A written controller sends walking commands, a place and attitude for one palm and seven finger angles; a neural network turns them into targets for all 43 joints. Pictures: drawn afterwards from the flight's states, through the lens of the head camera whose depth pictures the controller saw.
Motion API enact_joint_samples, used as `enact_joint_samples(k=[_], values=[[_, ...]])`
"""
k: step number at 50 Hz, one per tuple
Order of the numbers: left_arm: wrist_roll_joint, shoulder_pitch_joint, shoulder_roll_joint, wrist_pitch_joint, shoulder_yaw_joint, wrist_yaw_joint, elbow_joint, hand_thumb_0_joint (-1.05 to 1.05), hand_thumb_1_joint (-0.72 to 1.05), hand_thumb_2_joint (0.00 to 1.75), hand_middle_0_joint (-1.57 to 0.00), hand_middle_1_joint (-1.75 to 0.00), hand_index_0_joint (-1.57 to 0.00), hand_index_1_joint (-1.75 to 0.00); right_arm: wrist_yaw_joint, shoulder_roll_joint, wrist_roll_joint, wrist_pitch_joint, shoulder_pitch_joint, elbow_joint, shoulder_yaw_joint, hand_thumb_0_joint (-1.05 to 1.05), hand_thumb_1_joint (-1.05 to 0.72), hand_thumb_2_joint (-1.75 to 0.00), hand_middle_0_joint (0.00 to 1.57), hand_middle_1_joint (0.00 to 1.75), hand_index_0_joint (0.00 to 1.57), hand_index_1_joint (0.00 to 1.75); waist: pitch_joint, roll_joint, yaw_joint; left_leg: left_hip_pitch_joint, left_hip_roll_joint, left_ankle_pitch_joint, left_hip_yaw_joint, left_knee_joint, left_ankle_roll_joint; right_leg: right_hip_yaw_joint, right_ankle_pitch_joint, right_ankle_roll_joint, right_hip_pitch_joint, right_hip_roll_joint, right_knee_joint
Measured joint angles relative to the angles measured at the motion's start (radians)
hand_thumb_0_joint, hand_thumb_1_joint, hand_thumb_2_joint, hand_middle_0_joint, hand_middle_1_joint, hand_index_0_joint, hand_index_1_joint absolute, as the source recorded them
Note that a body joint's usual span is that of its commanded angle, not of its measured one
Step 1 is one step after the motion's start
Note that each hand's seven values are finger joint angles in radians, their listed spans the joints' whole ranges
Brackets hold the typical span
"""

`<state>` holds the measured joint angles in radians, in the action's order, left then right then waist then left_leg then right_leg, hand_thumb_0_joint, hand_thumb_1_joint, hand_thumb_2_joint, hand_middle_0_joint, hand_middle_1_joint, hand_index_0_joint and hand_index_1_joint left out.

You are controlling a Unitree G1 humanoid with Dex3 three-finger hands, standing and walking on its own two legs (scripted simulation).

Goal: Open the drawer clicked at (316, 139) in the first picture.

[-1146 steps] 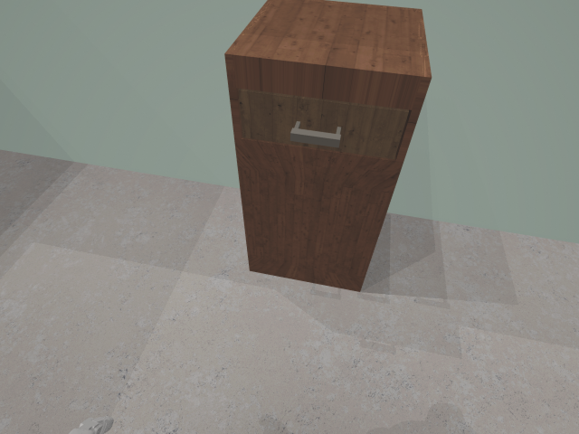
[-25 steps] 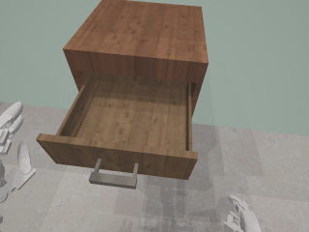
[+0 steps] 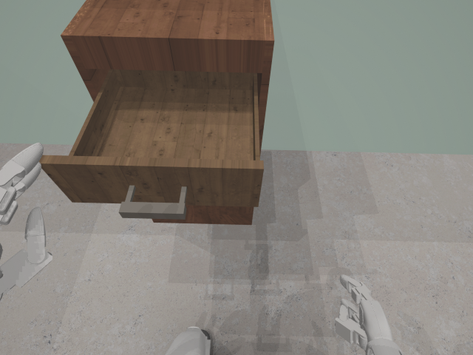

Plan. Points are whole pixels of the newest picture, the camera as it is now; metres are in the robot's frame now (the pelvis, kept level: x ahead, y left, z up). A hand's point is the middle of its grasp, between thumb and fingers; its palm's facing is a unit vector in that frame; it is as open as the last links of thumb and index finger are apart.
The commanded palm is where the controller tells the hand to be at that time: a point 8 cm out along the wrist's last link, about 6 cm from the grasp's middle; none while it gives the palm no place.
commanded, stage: step back with the hand held close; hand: left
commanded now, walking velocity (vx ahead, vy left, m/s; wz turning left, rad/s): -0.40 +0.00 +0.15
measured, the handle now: (155, 200) +0.39 +0.18 -0.02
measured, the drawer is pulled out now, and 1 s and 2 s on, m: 0.29 0.29 0.29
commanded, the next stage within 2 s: stop stepping back and stand still in 0.06 s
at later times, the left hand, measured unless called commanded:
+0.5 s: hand out of the picture +0.03 +0.23 +0.18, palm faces +0.47 -0.78 -0.41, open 7.4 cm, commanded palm -0.03 +0.27 +0.19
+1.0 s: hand out of the picture -0.06 +0.22 +0.17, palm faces +0.44 -0.79 -0.42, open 7.4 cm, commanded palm -0.12 +0.26 +0.19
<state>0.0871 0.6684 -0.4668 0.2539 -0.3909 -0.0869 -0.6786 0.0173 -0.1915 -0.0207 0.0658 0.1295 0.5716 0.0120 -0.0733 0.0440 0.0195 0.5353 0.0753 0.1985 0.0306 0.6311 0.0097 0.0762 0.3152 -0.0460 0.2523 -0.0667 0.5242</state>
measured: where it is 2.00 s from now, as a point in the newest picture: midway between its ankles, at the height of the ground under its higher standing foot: outside the picture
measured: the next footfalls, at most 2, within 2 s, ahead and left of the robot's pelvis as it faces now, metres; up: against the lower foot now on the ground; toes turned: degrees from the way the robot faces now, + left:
left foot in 0.22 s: -0.03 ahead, +0.13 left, +0.00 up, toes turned +3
left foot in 0.62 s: -0.11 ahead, +0.11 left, +0.00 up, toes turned +5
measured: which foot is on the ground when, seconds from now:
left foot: up 0.00-0.20, down 0.22-0.44, up 0.46-0.60, down 0.62-0.88, up 0.90-1.00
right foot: down 0.00-0.60, up 0.62-0.86, down 0.88-1.00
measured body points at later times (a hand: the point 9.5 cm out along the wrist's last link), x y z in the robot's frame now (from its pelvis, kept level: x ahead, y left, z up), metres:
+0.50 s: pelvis -0.14 -0.01 +0.00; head -0.15 -0.01 +0.45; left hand -0.01 +0.27 +0.20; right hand +0.05 -0.22 -0.08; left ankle -0.10 +0.11 -0.70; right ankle -0.03 -0.09 -0.73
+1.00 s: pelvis -0.24 -0.03 +0.00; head -0.24 -0.03 +0.45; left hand -0.09 +0.26 +0.19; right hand -0.09 -0.26 -0.10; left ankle -0.20 +0.08 -0.67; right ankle -0.23 -0.13 -0.73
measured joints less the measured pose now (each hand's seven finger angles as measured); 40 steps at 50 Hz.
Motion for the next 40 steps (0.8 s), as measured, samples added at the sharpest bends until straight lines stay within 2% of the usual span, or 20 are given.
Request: enact_joint_samples(k=[3,5,8,11,12,15,18,20,23,25,27,29,30,31,33,35,36,38,40], values=[[-0.013,0.058,0.005,0.001,-0.003,-0.021,0.017,0.02,0.88,0.89,-0.22,-0.30,-0.22,-0.30,0.024,-0.013,-0.004,-0.032,0.043,0.033,-0.020,0.01,-0.90,-0.90,0.21,0.30,0.21,0.30,0.053,-0.051,-0.004,0.022,-0.082,0.203,0.007,0.273,0.012,-0.017,-0.001,-0.009,0.026,0.044,0.021],[-0.027,0.060,0.025,-0.009,0.001,-0.045,0.057,0.01,0.88,0.89,-0.22,-0.30,-0.22,-0.30,0.046,-0.024,0.000,-0.050,0.061,0.046,-0.026,0.02,-0.90,-0.90,0.21,0.30,0.21,0.30,0.079,-0.071,-0.003,-0.018,-0.102,0.253,-0.010,0.314,0.017,-0.023,-0.018,-0.009,0.032,0.064,0.013],[-0.040,0.010,0.059,-0.035,0.021,-0.078,0.113,0.01,0.88,0.89,-0.22,-0.30,-0.22,-0.30,0.071,-0.045,0.005,-0.063,0.073,0.045,-0.029,0.02,-0.90,-0.90,0.21,0.30,0.20,0.30,0.086,-0.079,0.004,-0.120,-0.098,0.252,-0.024,0.176,0.008,-0.007,-0.044,-0.005,0.048,0.079,0.007],[-0.040,-0.032,0.078,-0.054,0.046,-0.095,0.107,0.02,0.89,0.89,-0.22,-0.30,-0.21,-0.30,0.074,-0.067,0.007,-0.061,0.073,0.026,-0.035,0.02,-0.90,-0.90,0.20,0.30,0.20,0.30,0.072,-0.065,0.016,-0.234,-0.068,0.098,-0.022,-0.059,-0.020,0.032,-0.057,-0.001,0.082,0.074,0.034],[-0.038,-0.041,0.077,-0.055,0.051,-0.095,0.095,0.02,0.89,0.89,-0.22,-0.30,-0.21,-0.30,0.073,-0.067,0.006,-0.057,0.068,0.023,-0.041,0.02,-0.91,-0.90,0.20,0.30,0.20,0.30,0.061,-0.067,0.020,-0.244,-0.064,0.071,-0.018,-0.097,-0.017,0.044,-0.059,0.001,0.095,0.077,0.050],[-0.036,-0.025,0.061,-0.053,0.041,-0.086,0.060,0.02,0.89,0.89,-0.22,-0.30,-0.21,-0.30,0.059,-0.039,0.003,-0.039,0.060,0.004,-0.037,0.02,-0.91,-0.90,0.20,0.30,0.20,0.30,0.036,-0.106,0.004,-0.230,-0.073,0.043,-0.030,-0.091,0.000,0.025,-0.048,0.025,0.114,0.085,0.066],[-0.040,0.012,0.044,-0.055,0.015,-0.086,0.020,0.02,0.89,0.89,-0.22,-0.30,-0.21,-0.30,0.045,-0.015,0.004,-0.004,0.074,-0.032,-0.021,0.02,-0.91,-0.90,0.20,0.30,0.20,0.30,0.034,-0.090,0.000,-0.210,-0.059,0.033,-0.022,-0.067,0.005,0.023,-0.013,0.040,0.119,0.065,0.069],[-0.043,0.015,0.039,-0.049,0.005,-0.088,0.016,0.02,0.89,0.89,-0.22,-0.30,-0.21,-0.30,0.035,-0.003,0.002,0.010,0.084,-0.038,-0.008,0.02,-0.90,-0.90,0.20,0.30,0.20,0.30,0.035,-0.075,-0.003,-0.200,-0.052,0.052,-0.015,-0.034,-0.002,0.029,-0.043,0.030,0.112,0.056,0.064],[-0.053,-0.018,0.059,-0.054,0.018,-0.091,0.040,0.02,0.89,0.89,-0.22,-0.30,-0.21,-0.30,0.030,0.006,0.009,0.008,0.096,-0.020,0.006,0.01,-0.90,-0.90,0.21,0.30,0.20,0.30,0.053,-0.061,-0.015,-0.165,-0.064,0.188,-0.002,0.055,-0.026,0.024,-0.045,-0.007,0.116,0.049,0.065],[-0.054,-0.051,0.080,-0.062,0.030,-0.090,0.055,0.02,0.89,0.89,-0.22,-0.30,-0.21,-0.30,0.025,0.007,0.016,0.001,0.093,0.004,0.013,0.01,-0.90,-0.90,0.21,0.30,0.21,0.30,0.062,-0.077,-0.028,-0.129,-0.094,0.217,-0.020,0.195,-0.035,0.009,-0.087,-0.023,0.135,0.065,0.072],[-0.058,-0.086,0.099,-0.072,0.043,-0.093,0.076,0.02,0.89,0.89,-0.21,-0.30,-0.21,-0.30,0.026,0.007,0.022,-0.011,0.092,0.030,0.019,0.01,-0.90,-0.90,0.21,0.30,0.21,0.30,0.077,-0.094,-0.032,-0.130,-0.108,0.233,-0.048,0.262,-0.043,-0.001,-0.103,-0.025,0.157,0.080,0.084],[-0.064,-0.111,0.113,-0.084,0.056,-0.095,0.097,0.02,0.89,0.89,-0.21,-0.30,-0.21,-0.30,0.031,0.003,0.023,-0.018,0.099,0.042,0.024,0.01,-0.90,-0.90,0.21,0.30,0.21,0.30,0.099,-0.099,-0.026,-0.178,-0.104,0.250,-0.067,0.192,-0.055,0.005,-0.079,-0.020,0.186,0.086,0.096],[-0.063,-0.117,0.116,-0.091,0.058,-0.097,0.096,0.02,0.89,0.89,-0.21,-0.30,-0.21,-0.30,0.034,-0.003,0.022,-0.015,0.103,0.038,0.025,0.01,-0.90,-0.90,0.21,0.30,0.21,0.30,0.105,-0.093,-0.021,-0.222,-0.097,0.265,-0.063,0.094,-0.063,0.010,-0.043,-0.016,0.208,0.081,0.118],[-0.063,-0.124,0.113,-0.093,0.055,-0.099,0.090,0.02,0.89,0.89,-0.21,-0.30,-0.21,-0.30,0.037,-0.005,0.025,-0.007,0.103,0.031,0.022,0.01,-0.90,-0.90,0.21,0.30,0.21,0.30,0.100,-0.088,-0.010,-0.238,-0.093,0.229,-0.050,0.021,-0.073,0.005,0.034,-0.002,0.241,0.072,0.173],[-0.073,-0.128,0.091,-0.088,0.034,-0.094,0.092,0.02,0.89,0.89,-0.21,-0.30,-0.21,-0.30,0.032,0.017,0.027,0.012,0.101,0.035,0.010,0.01,-0.90,-0.90,0.21,0.30,0.21,0.30,0.071,-0.119,0.003,-0.221,-0.104,0.129,-0.066,0.038,-0.064,-0.054,0.096,0.028,0.316,0.054,0.442],[-0.078,-0.101,0.072,-0.082,0.023,-0.084,0.091,0.02,0.89,0.89,-0.21,-0.30,-0.21,-0.30,0.016,0.034,0.022,0.028,0.127,0.040,0.005,0.01,-0.90,-0.90,0.21,0.30,0.21,0.30,0.079,-0.127,0.020,-0.215,-0.105,0.088,-0.062,0.023,-0.061,-0.072,0.072,0.042,0.363,0.034,0.686],[-0.079,-0.083,0.065,-0.076,0.022,-0.083,0.085,0.02,0.89,0.89,-0.21,-0.30,-0.21,-0.30,0.010,0.039,0.021,0.035,0.142,0.047,0.005,0.01,-0.90,-0.90,0.21,0.30,0.21,0.30,0.088,-0.123,0.024,-0.211,-0.099,0.075,-0.056,0.006,-0.062,-0.068,0.058,0.044,0.368,0.030,0.749],[-0.077,-0.046,0.061,-0.057,0.020,-0.081,0.070,0.02,0.89,0.89,-0.21,-0.30,-0.21,-0.30,0.003,0.040,0.020,0.040,0.166,0.067,0.007,0.01,-0.90,-0.90,0.21,0.30,0.21,0.30,0.103,-0.102,0.025,-0.201,-0.076,0.050,-0.043,-0.030,-0.058,-0.046,0.045,0.039,0.333,0.034,0.721],[-0.072,-0.014,0.064,-0.042,0.017,-0.083,0.050,0.02,0.89,0.89,-0.21,-0.30,-0.21,-0.30,0.005,0.035,0.022,0.035,0.183,0.079,0.010,0.01,-0.90,-0.90,0.21,0.30,0.21,0.30,0.109,-0.075,0.015,-0.190,-0.048,0.020,-0.035,-0.060,-0.047,-0.013,0.071,0.031,0.241,0.048,0.533]])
